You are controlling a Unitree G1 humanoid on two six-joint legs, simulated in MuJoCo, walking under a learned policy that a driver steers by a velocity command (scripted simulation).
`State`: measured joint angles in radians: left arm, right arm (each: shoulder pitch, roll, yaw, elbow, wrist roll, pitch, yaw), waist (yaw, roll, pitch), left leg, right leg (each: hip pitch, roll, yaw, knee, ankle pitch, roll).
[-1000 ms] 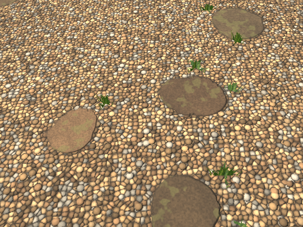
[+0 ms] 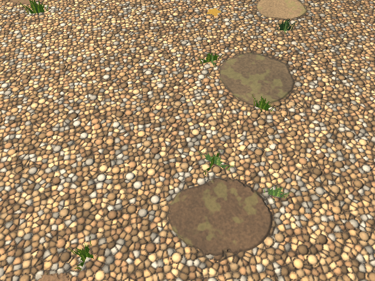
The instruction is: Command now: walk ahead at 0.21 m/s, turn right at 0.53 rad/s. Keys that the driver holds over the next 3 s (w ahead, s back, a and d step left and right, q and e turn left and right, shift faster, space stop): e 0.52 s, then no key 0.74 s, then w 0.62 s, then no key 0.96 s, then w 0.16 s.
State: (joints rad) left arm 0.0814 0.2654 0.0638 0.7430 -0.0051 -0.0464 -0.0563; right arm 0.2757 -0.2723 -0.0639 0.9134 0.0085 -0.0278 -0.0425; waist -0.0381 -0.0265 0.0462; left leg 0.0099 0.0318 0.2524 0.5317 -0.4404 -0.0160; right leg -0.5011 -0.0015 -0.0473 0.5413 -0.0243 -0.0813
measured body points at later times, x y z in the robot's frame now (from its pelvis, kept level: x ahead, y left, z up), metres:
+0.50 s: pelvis +0.12 +0.03 +0.01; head +0.15 +0.03 +0.46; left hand +0.35 +0.26 -0.08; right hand +0.17 -0.29 -0.09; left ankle +0.19 +0.15 -0.72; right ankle +0.13 -0.08 -0.72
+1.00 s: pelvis +0.12 +0.01 +0.02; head +0.12 -0.01 +0.47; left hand +0.36 +0.16 -0.08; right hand +0.10 -0.28 -0.11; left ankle +0.19 +0.15 -0.72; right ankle +0.06 -0.09 -0.72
